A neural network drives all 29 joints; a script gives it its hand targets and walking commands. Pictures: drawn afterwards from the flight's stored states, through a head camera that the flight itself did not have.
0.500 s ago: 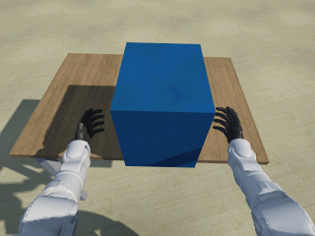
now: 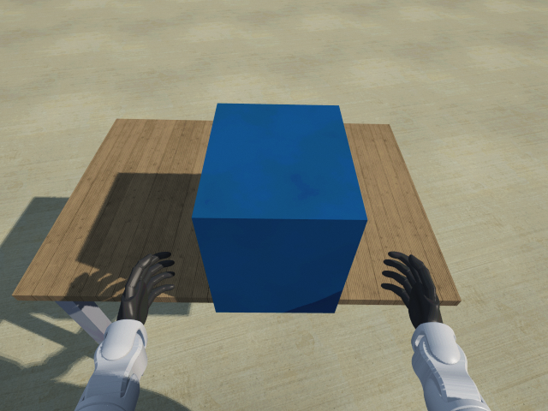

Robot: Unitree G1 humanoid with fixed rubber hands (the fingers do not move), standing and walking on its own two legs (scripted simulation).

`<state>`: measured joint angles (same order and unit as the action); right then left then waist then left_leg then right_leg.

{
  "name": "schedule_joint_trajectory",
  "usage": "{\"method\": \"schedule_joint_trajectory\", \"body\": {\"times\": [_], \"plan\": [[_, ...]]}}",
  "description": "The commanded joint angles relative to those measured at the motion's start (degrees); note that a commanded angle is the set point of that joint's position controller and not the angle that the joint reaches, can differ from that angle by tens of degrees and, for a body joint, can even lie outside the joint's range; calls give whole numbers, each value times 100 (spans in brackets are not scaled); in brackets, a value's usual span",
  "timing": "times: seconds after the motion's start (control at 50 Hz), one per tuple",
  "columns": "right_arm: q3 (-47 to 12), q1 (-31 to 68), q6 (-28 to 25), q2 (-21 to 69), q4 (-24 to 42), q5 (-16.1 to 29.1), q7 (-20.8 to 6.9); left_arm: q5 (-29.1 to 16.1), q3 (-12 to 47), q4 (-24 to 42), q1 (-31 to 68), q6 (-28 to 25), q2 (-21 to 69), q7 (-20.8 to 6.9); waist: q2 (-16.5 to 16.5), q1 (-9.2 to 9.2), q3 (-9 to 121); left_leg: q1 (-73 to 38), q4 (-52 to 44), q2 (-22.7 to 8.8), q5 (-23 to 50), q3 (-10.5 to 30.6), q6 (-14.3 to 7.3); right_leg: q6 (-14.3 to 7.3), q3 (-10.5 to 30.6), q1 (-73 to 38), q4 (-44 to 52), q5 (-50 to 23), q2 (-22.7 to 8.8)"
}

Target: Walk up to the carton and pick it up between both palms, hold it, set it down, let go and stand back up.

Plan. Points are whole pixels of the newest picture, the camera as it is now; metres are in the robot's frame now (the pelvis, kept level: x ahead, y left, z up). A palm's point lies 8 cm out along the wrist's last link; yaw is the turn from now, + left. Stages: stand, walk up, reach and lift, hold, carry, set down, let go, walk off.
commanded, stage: set down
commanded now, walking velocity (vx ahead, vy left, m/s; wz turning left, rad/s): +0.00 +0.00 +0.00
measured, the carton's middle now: (276, 209) +0.45 +0.03 +0.01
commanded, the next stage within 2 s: none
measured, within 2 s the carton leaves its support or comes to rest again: neither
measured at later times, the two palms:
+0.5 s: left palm (119, 363) +0.17 +0.24 -0.01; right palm (436, 364) +0.19 -0.20 -0.01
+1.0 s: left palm (134, 366) +0.18 +0.23 -0.04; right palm (444, 374) +0.18 -0.22 -0.03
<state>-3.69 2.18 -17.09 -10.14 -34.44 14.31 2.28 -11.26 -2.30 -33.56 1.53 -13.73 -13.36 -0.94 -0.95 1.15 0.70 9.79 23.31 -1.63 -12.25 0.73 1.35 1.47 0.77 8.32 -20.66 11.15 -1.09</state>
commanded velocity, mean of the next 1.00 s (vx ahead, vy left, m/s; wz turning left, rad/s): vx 0.00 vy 0.00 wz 0.00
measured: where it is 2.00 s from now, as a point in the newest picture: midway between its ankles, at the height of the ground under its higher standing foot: outside the picture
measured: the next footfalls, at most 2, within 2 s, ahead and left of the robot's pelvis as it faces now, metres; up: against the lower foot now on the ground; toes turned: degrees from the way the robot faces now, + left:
none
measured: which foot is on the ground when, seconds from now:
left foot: down 0.00-1.00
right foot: down 0.00-1.00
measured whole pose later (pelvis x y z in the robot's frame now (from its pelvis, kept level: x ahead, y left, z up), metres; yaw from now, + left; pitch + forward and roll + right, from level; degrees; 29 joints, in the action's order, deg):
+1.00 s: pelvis +0.02 +0.00 +0.00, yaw -2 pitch -4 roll +0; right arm -1.0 -17.9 -14.6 -10.7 -23.5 8.3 -0.8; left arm -6.8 0.3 -19.8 -18.3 -7.1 -12.6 0.8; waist -0.6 2.7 -3.1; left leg 2.3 18.9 -2.0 -12.4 -1.4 1.5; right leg 1.4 2.8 2.4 -17.8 11.4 -0.8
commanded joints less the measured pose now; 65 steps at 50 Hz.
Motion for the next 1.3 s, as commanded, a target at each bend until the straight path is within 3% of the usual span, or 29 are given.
{"method": "schedule_joint_trajectory", "body": {"times": [0.0, 0.22, 0.34, 0.5, 0.84, 1.04, 1.28], "plan": [[158, 418, -202, -395, 1250, -73, 11, 46, -210, 1196, 389, -189, -611, 3, 157, 41, 930, -305, -236, 388, 1845, -313, 155, -326, -18, -666, 312, -763, 310], [332, -944, 78, -272, 2316, -214, -12, -109, 167, 2326, -813, -88, -741, 93, 277, 123, 183, -428, -527, 334, 1003, -346, 124, -424, 54, -329, 550, 192, 257], [456, -1248, 213, -266, 2499, -313, -129, -51, 212, 2481, -1164, 18, -687, 227, 262, 215, -130, -352, -653, 269, 613, -336, 113, -447, 43, -204, 562, 540, 250], [529, -1381, 268, -311, 2390, -477, -226, 51, 228, 2341, -1232, 135, -635, 262, 125, 148, -177, -366, -632, 254, 615, -371, 94, -396, 74, -203, 540, 513, 208], [462, -1725, 54, -501, 1835, -546, -305, 433, 65, 2101, -1709, 414, -396, 216, 157, 169, -58, -985, -439, 288, 1937, -476, 221, -342, 11, -264, 618, -579, 306], [414, -1681, -3, -468, 1596, -677, -278, 465, -7, 1904, -1599, 500, -512, 147, 92, 134, -2, -1076, -423, 309, 1831, -535, 185, -268, -12, -194, 650, -739, 274], [499, -1469, 145, -502, 1216, -879, -285, 553, 35, 1657, -1429, 871, -426, 101, 162, 111, -81, -1074, -534, 266, 1546, -581, 178, -293, -117, -112, 704, -389, 294]]}}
